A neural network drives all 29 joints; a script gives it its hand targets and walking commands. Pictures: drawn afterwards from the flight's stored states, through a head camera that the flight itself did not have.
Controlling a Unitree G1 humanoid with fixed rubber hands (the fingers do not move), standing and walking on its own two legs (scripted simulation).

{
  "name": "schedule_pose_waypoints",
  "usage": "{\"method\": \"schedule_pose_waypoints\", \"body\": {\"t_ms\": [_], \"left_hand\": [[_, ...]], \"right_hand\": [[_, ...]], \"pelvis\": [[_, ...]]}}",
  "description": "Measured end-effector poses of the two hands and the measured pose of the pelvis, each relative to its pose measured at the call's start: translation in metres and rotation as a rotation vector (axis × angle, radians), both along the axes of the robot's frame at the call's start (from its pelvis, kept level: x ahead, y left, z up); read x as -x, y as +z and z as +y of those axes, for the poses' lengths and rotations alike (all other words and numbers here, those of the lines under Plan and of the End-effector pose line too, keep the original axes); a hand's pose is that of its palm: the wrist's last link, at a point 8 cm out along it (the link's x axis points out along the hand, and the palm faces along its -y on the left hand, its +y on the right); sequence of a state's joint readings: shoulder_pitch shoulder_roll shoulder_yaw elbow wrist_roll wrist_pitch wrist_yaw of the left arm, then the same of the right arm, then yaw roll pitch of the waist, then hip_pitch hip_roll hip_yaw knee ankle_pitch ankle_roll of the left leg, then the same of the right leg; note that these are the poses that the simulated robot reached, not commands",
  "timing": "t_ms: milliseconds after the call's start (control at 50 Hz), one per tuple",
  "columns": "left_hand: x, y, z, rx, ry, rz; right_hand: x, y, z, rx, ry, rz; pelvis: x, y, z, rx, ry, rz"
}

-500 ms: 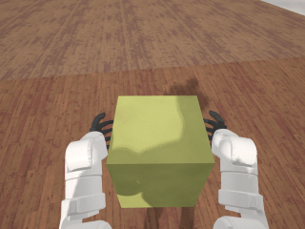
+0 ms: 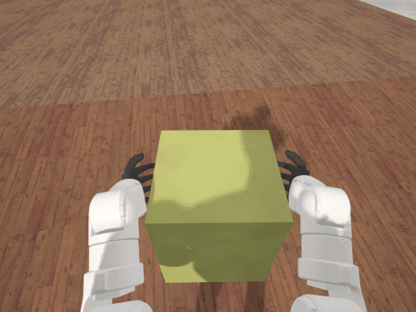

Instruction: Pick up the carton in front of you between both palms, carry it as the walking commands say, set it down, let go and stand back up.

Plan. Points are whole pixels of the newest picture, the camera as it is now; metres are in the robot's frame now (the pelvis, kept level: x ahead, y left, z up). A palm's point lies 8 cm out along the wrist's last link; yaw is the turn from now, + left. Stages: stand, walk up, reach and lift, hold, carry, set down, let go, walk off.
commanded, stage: carry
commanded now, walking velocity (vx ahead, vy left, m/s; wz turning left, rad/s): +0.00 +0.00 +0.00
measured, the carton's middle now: (215, 209) +0.33 +0.00 +0.05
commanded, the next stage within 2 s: none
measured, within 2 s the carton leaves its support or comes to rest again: neither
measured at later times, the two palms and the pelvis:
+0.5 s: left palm (133, 160) +0.37 +0.15 +0.15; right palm (291, 155) +0.38 -0.15 +0.15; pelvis +0.05 +0.00 -0.01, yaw +1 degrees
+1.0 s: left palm (148, 104) +0.60 +0.17 +0.14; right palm (259, 90) +0.66 -0.13 +0.15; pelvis +0.28 -0.05 +0.02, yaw +3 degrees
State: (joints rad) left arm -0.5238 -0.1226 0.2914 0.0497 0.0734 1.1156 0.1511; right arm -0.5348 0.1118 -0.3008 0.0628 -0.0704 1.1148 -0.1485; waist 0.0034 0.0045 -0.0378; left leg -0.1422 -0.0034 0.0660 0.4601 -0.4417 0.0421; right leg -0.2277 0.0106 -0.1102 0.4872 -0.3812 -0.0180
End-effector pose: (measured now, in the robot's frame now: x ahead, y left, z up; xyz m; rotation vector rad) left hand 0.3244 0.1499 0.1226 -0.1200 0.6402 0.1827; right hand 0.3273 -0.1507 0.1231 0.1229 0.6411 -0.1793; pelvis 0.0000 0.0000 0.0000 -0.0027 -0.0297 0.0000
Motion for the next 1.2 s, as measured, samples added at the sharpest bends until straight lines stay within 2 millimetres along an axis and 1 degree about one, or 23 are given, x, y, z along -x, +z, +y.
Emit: {"method": "schedule_pose_waypoints", "body": {"t_ms": [240,300,360,460,540,620,680,740,800,840,880,920,960,1000,1040,1140,1200], "left_hand": [[0.001,0.000,0.000,0.000,0.000,-0.002],[-0.001,0.003,0.000,0.001,0.002,-0.016],[-0.010,0.009,0.000,0.004,0.004,-0.044],[-0.036,0.025,0.002,-0.002,0.010,-0.097],[-0.064,0.028,0.008,-0.003,0.019,-0.099],[-0.096,0.020,0.014,-0.003,0.008,-0.071],[-0.126,0.015,0.007,-0.001,-0.014,-0.037],[-0.163,0.011,-0.004,0.018,-0.015,-0.035],[-0.202,0.009,-0.011,0.014,0.006,-0.060],[-0.220,0.008,-0.007,0.010,0.045,-0.080],[-0.231,0.006,0.001,0.010,0.093,-0.082],[-0.241,0.004,0.010,0.013,0.138,-0.053],[-0.256,0.007,0.015,0.022,0.165,-0.028],[-0.277,0.017,0.016,0.029,0.176,-0.026],[-0.305,0.031,0.014,0.028,0.172,-0.046],[-0.388,0.074,-0.005,-0.004,0.111,-0.117],[-0.441,0.089,-0.020,-0.026,0.064,-0.127]], "right_hand": [[0.001,0.000,0.000,0.001,0.000,-0.002],[-0.002,0.003,0.000,-0.001,0.000,-0.016],[-0.011,0.010,0.000,-0.002,0.003,-0.044],[-0.040,0.025,0.001,0.007,0.017,-0.098],[-0.071,0.031,0.007,0.024,0.024,-0.100],[-0.100,0.024,0.013,0.008,0.017,-0.072],[-0.119,0.012,0.006,-0.008,-0.017,-0.034],[-0.147,0.007,-0.006,0.009,-0.039,-0.030],[-0.191,0.007,-0.014,0.012,-0.027,-0.056],[-0.226,0.006,-0.009,0.004,0.027,-0.078],[-0.259,0.007,0.003,-0.009,0.091,-0.083],[-0.284,0.010,0.013,-0.020,0.124,-0.055],[-0.306,0.015,0.019,-0.029,0.134,-0.029],[-0.329,0.024,0.020,-0.032,0.130,-0.026],[-0.353,0.035,0.017,-0.034,0.122,-0.046],[-0.416,0.065,-0.006,-0.026,0.071,-0.120],[-0.456,0.074,-0.021,-0.027,0.037,-0.131]], "pelvis": [[0.001,0.000,0.000,0.000,0.000,0.000],[-0.004,-0.002,-0.001,0.002,0.003,0.000],[-0.012,-0.004,-0.001,0.004,0.007,0.007],[-0.036,-0.008,-0.002,0.012,0.012,0.018],[-0.062,-0.013,0.000,0.013,0.016,0.028],[-0.089,-0.017,0.006,0.001,0.002,0.035],[-0.113,-0.014,0.008,0.016,0.025,0.051],[-0.138,-0.011,0.004,0.024,0.050,0.066],[-0.170,-0.013,-0.005,0.041,0.052,0.061],[-0.195,-0.017,-0.016,0.041,0.049,0.033],[-0.218,-0.015,-0.027,0.033,0.042,0.024],[-0.240,-0.004,-0.035,0.027,0.040,0.027],[-0.261,0.009,-0.042,0.018,0.040,0.035],[-0.283,0.020,-0.047,0.006,0.044,0.043],[-0.306,0.029,-0.050,-0.006,0.046,0.052],[-0.371,0.041,-0.048,-0.027,0.028,0.073],[-0.416,0.043,-0.043,-0.042,0.007,0.085]]}}
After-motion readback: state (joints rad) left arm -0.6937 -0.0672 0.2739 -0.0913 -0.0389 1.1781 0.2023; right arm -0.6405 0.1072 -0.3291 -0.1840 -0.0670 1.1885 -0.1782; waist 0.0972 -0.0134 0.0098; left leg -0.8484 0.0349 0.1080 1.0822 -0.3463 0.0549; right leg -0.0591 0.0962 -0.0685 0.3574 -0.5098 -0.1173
